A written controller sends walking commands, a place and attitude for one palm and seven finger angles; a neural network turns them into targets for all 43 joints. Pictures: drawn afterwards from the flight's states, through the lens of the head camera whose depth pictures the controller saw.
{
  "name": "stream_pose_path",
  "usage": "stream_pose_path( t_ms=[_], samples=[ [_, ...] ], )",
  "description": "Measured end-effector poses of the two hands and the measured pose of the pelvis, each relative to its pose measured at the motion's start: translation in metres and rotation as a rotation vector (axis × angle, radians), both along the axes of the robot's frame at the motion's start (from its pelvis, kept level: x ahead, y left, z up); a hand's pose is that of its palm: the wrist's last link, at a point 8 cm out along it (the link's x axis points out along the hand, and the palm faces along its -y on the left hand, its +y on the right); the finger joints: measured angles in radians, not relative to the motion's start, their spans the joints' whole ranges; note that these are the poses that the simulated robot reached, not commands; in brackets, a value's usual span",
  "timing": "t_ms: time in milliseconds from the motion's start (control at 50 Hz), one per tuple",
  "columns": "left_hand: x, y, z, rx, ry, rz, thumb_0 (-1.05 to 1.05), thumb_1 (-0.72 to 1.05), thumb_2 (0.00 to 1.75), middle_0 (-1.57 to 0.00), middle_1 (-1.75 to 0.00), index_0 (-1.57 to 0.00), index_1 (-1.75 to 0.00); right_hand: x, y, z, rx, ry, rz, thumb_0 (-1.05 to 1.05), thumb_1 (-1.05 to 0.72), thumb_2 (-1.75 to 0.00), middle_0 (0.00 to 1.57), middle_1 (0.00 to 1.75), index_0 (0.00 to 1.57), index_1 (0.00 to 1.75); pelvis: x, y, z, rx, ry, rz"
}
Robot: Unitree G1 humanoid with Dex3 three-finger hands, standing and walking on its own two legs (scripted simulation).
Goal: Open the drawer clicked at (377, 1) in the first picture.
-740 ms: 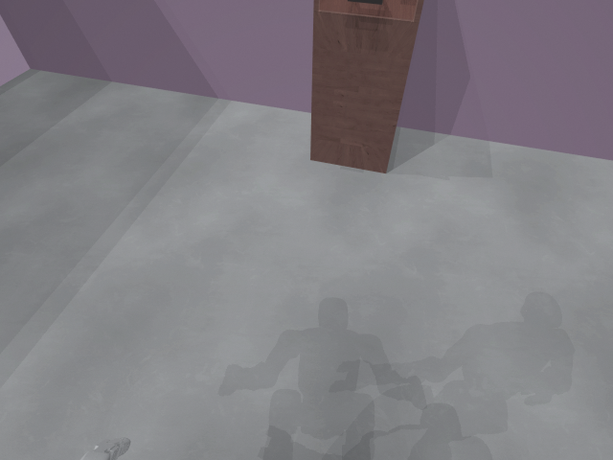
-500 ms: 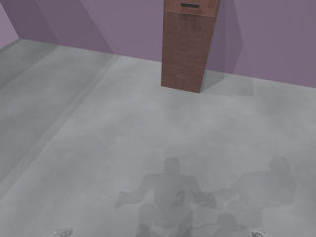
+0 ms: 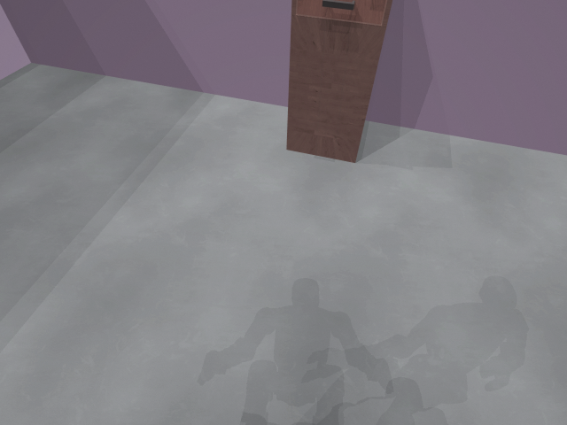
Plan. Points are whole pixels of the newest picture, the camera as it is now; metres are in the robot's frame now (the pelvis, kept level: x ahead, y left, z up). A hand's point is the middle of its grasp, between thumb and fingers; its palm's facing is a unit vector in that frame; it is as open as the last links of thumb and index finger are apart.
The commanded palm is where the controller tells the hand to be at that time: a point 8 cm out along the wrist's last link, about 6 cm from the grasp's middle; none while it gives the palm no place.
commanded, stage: stand and wait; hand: left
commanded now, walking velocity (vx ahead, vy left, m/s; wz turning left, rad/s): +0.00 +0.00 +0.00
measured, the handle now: (339, 2) +1.61 -0.12 +0.03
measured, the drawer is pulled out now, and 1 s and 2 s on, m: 0.00 0.00 0.00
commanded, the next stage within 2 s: look at it before walking up in 0.14 s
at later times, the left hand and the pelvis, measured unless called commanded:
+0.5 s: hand out of the picture +0.06 +0.25 -0.16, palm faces -0.03 -0.94 -0.33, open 7.4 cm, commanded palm none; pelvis +0.00 +0.00 +0.00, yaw +0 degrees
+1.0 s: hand out of the picture +0.06 +0.22 -0.17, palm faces -0.03 -0.96 -0.26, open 7.4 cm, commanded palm none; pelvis +0.03 +0.00 +0.00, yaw -2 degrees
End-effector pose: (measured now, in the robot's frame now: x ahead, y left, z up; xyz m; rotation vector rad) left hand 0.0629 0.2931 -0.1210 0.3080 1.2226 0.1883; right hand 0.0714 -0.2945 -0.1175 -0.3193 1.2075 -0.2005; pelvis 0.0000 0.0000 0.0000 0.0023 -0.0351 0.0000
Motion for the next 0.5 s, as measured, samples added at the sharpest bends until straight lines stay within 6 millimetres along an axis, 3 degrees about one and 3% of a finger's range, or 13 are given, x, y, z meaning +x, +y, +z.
stream_pose_path(
  t_ms=[240, 500],
  samples=[
    [-0.0003, -0.0004, -0.0001, -0.009, -0.008, -0.008, 0.01, 0.91, 0.9, -0.2, -0.3, -0.2, -0.3, -0.0089, 0.0058, -0.0007, 0.01, 0.007, -0.005, 0.01, -0.9, -0.89, 0.2, 0.3, 0.21, 0.3, -0.0052, 0.003, 0.0008, 0.0, 0.002, -0.001],
    [-0.004, 0.0024, -0.0004, -0.006, 0.013, -0.002, 0.01, 0.91, 0.9, -0.2, -0.3, -0.2, -0.3, -0.0037, 0.008, -0.0011, 0.012, 0.011, 0.001, 0.01, -0.9, -0.89, 0.2, 0.3, 0.21, 0.3, -0.003, 0.0047, 0.0014, 0.001, 0.009, 0.001]
  ],
)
